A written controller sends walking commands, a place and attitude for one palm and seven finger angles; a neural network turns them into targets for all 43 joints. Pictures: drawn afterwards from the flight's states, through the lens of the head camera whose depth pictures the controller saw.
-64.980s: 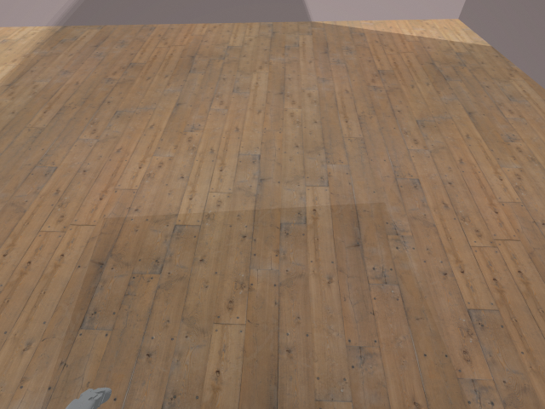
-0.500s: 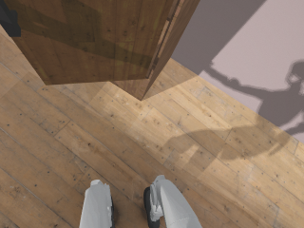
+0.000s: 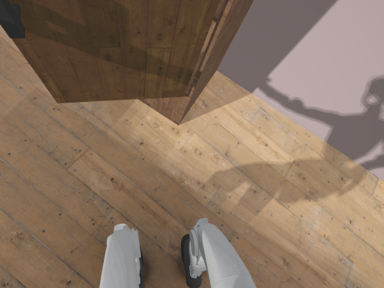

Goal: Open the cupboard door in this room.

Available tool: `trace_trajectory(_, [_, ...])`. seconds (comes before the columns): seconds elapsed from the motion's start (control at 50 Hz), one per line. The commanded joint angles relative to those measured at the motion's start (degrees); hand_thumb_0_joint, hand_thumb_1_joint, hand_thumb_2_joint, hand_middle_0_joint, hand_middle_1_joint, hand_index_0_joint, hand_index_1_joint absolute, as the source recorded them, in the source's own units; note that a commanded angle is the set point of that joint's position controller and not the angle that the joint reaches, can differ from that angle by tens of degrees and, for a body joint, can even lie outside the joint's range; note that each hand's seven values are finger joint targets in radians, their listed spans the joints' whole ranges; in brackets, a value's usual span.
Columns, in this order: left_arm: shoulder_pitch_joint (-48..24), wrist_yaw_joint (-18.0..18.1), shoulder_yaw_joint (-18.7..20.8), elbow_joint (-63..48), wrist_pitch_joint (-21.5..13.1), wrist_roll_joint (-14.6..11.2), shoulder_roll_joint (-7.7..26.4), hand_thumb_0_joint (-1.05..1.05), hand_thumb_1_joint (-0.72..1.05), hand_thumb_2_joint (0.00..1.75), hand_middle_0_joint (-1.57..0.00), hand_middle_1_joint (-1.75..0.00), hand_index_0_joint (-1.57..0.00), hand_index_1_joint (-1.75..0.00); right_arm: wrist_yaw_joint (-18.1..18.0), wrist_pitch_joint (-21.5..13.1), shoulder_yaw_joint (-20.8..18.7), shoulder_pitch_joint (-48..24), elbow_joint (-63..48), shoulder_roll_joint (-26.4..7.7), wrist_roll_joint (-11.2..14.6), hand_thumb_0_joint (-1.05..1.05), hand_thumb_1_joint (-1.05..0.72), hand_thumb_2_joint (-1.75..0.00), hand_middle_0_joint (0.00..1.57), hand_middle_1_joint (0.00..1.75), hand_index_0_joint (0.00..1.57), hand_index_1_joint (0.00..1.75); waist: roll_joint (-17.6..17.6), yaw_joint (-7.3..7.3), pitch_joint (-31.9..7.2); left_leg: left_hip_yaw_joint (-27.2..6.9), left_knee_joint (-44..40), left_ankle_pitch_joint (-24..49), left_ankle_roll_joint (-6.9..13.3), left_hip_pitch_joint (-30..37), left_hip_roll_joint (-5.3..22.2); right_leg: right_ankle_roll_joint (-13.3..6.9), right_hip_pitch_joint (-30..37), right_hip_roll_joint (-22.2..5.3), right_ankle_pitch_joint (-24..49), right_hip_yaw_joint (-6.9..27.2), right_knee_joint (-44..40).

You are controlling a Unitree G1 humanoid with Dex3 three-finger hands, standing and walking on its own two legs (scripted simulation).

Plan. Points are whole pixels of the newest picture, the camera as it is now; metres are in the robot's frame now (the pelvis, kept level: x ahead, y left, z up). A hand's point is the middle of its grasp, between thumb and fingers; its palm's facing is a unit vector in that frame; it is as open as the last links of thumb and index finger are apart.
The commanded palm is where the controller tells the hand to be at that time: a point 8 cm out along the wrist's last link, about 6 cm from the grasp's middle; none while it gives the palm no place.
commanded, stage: slide the fingers in behind the handle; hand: left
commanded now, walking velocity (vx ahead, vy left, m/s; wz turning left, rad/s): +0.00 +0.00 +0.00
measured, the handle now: out of the picture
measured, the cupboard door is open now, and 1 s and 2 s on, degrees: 41 41 42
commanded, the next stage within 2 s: close the thumb around the handle in 1.46 s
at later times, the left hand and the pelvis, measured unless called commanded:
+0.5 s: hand out of the picture +0.55 +0.28 +0.08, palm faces +0.08 -1.00 -0.02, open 14.0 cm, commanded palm +0.54 +0.29 +0.07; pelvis +0.00 +0.00 +0.01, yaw +0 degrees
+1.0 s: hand (14, 23) +0.55 +0.25 +0.07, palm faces +0.08 -1.00 +0.00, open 14.0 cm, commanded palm +0.54 +0.27 +0.07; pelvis +0.01 -0.01 +0.01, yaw +1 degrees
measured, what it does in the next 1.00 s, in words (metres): stands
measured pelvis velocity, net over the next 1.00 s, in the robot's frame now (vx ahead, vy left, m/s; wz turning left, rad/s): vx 0.01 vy -0.01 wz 0.01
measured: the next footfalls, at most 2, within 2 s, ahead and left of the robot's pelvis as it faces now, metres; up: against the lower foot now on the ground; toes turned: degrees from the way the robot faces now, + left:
none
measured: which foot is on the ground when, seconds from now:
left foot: down 0.00-1.00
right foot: down 0.00-1.00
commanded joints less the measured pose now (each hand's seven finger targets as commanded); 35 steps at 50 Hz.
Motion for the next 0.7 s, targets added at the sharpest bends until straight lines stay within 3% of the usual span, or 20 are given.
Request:
trace_trajectory(0.0, [-23.08, 1.11, 1.38, -13.34, -3.40, -1.24, 15.78, 0.00, -0.50, 0.30, -0.30, -1.20, -0.30, -1.20, -0.95, -0.21, -5.00, 13.83, -0.62, -12.98, -0.55, 0.00, -0.90, -0.90, 0.20, 0.30, 0.20, 0.30, 19.09, -0.41, -34.55, -6.15, -7.98, 28.72, -0.98, 40.24, -0.21, -2.35, 2.74, 1.81, 13.46, 1.10, -6.22])
trace_trajectory(0.04, [-22.96, 1.68, 2.01, -13.83, -3.24, -1.02, 16.72, 0.00, -0.50, 0.30, -0.30, -1.20, -0.30, -1.20, -0.88, -0.07, -5.05, 14.09, -0.52, -13.05, -0.69, 0.00, -0.90, -0.90, 0.20, 0.30, 0.20, 0.30, 18.52, -0.37, -35.33, -5.97, -7.96, 29.75, -1.03, 40.36, -0.14, -2.14, 3.87, 1.79, 14.29, 1.13, -6.38])
trace_trajectory(0.1, [-21.94, 2.36, 1.87, -15.02, -3.17, -0.60, 16.10, 0.00, -0.50, 0.30, -0.30, -1.20, -0.30, -1.20, -0.50, -0.05, -5.07, 14.11, -0.66, -12.71, -0.77, 0.00, -0.90, -0.90, 0.20, 0.30, 0.20, 0.30, 20.50, 0.28, -35.46, -6.02, -8.50, 31.17, -1.28, 41.65, -0.03, -2.38, 3.85, 1.79, 14.52, 1.06, -6.28])
trace_trajectory(0.12, [-22.35, 2.62, 0.82, -15.14, -3.00, -0.56, 14.49, 0.00, -0.50, 0.30, -0.30, -1.20, -0.30, -1.20, -0.36, -0.04, -5.26, 14.16, -0.52, -12.70, -0.82, 0.00, -0.90, -0.90, 0.20, 0.30, 0.20, 0.30, 19.74, -0.25, -35.82, -6.10, -8.54, 30.89, -1.26, 42.00, -0.03, -2.19, 3.66, 1.86, 14.61, 1.04, -6.61])
trace_trajectory(0.16, [-21.44, 3.36, 1.46, -14.47, -2.74, -0.61, 14.82, 0.00, -0.50, 0.30, -0.30, -1.20, -0.30, -1.20, -0.36, 0.04, -5.26, 14.15, -0.62, -12.70, -0.75, 0.00, -0.90, -0.90, 0.20, 0.30, 0.20, 0.30, 18.59, -0.16, -34.25, -5.91, -9.04, 29.47, -1.19, 40.79, -0.03, -2.16, 4.26, 1.88, 14.14, 0.98, -6.91])
trace_trajectory(0.2, [-23.19, 4.01, 0.64, -15.84, -3.28, -0.58, 13.29, 0.00, -0.50, 0.30, -0.30, -1.20, -0.30, -1.20, -0.23, -0.17, -5.46, 14.28, -0.29, -12.51, -0.88, 0.00, -0.90, -0.90, 0.20, 0.30, 0.20, 0.30, 19.95, -0.34, -34.51, -6.44, -9.35, 29.78, -1.40, 42.32, 0.03, -2.37, 3.07, 1.78, 13.80, 0.97, -6.77])
trace_trajectory(0.26, [-21.90, 5.05, 1.29, -16.21, -3.58, -0.68, 13.00, 0.00, -0.50, 0.30, -0.30, -1.20, -0.30, -1.20, 0.00, -0.20, -5.75, 14.71, -0.01, -12.55, -1.08, 0.00, -0.90, -0.90, 0.20, 0.30, 0.20, 0.30, 18.62, -0.05, -35.52, -6.23, -9.68, 30.46, -1.43, 42.71, -0.07, -2.18, 4.77, 1.76, 14.55, 1.07, -7.39])
trace_trajectory(0.34, [-21.72, 5.66, 0.11, -14.12, -3.74, -0.73, 11.17, 0.00, -0.50, 0.30, -0.30, -1.20, -0.30, -1.20, 0.08, -0.25, -5.62, 14.74, 0.41, -12.26, -1.04, 0.00, -0.90, -0.90, 0.20, 0.30, 0.20, 0.30, 16.53, -0.80, -32.80, -5.21, -9.64, 28.61, -0.88, 39.59, -0.28, -2.04, 6.01, 1.86, 14.88, 1.46, -8.00])
trace_trajectory(0.42, [-20.52, 5.96, 0.54, -16.46, -5.06, -0.84, 10.98, 0.00, -0.50, 0.30, -0.30, -1.20, -0.30, -1.20, 0.32, -0.15, -5.95, 14.89, 0.36, -12.15, -1.13, 0.00, -0.90, -0.90, 0.20, 0.30, 0.20, 0.30, 17.72, 0.25, -35.23, -5.17, -9.92, 31.58, -1.15, 41.90, -0.33, -2.26, 7.22, 1.79, 16.26, 1.55, -7.84])
trace_trajectory(0.46, [-19.30, 6.10, -0.27, -14.73, -5.01, -1.16, 9.09, 0.00, -0.50, 0.30, -0.30, -1.20, -0.30, -1.20, 0.35, -0.08, -6.06, 14.75, 0.54, -11.98, -1.03, 0.00, -0.90, -0.90, 0.20, 0.30, 0.20, 0.30, 15.81, -0.20, -33.67, -4.87, -9.97, 30.38, -0.97, 40.46, -0.40, -2.12, 7.61, 1.88, 16.23, 1.62, -8.21])
trace_trajectory(0.5, [-20.17, 6.22, -1.22, -14.40, -5.11, -1.63, 7.08, 0.00, -0.50, 0.30, -0.30, -1.20, -0.30, -1.20, 0.47, -0.24, -6.13, 14.65, 0.58, -11.71, -0.96, 0.00, -0.90, -0.90, 0.20, 0.30, 0.20, 0.30, 16.74, -0.34, -32.69, -4.67, -9.79, 29.86, -0.82, 40.35, -0.59, -2.22, 6.86, 1.82, 16.09, 1.84, -8.29])
trace_trajectory(0.56, [-18.59, 6.88, 0.67, -13.39, -5.02, -1.36, 9.70, 0.00, -0.50, 0.30, -0.30, -1.20, -0.30, -1.20, 0.26, -0.05, -5.97, 14.59, 0.27, -11.99, -0.94, 0.00, -0.90, -0.90, 0.20, 0.30, 0.20, 0.30, 14.28, 0.43, -32.93, -3.93, -9.95, 28.30, -0.60, 37.35, -0.85, -2.02, 9.78, 1.77, 16.21, 2.13, -8.29])
trace_trajectory(0.58, [-19.54, 7.11, -0.82, -13.63, -5.04, -1.27, 7.94, 0.00, -0.50, 0.30, -0.30, -1.20, -0.30, -1.20, 0.36, -0.21, -5.95, 14.25, 0.29, -11.72, -0.97, 0.00, -0.90, -0.90, 0.20, 0.30, 0.20, 0.30, 14.98, -0.24, -32.50, -3.64, -9.81, 27.87, -0.49, 37.02, -0.89, -1.94, 9.40, 1.74, 16.24, 2.26, -8.37])
trace_trajectory(0.64, [-20.17, 7.71, 0.08, -13.96, -5.77, -1.02, 9.30, 0.00, -0.50, 0.30, -0.30, -1.20, -0.30, -1.20, 0.40, -0.19, -5.96, 14.13, 0.28, -11.69, -0.92, 0.00, -0.90, -0.90, 0.20, 0.30, 0.20, 0.30, 14.82, 0.03, -32.52, -3.30, -9.42, 27.62, -0.44, 36.36, -0.88, -1.96, 10.12, 1.75, 16.51, 2.55, -8.21])
trace_trajectory(0.68, [-20.96, 8.05, -0.65, -14.44, -6.04, -1.12, 8.20, 0.00, -0.50, 0.30, -0.30, -1.20, -0.30, -1.20, 0.38, -0.35, -6.03, 14.01, 0.31, -11.54, -0.93, 0.00, -0.90, -0.90, 0.20, 0.30, 0.20, 0.30, 14.04, -0.45, -33.07, -3.05, -9.24, 26.94, -0.26, 35.50, -0.98, -1.81, 10.97, 1.71, 16.79, 2.77, -8.22])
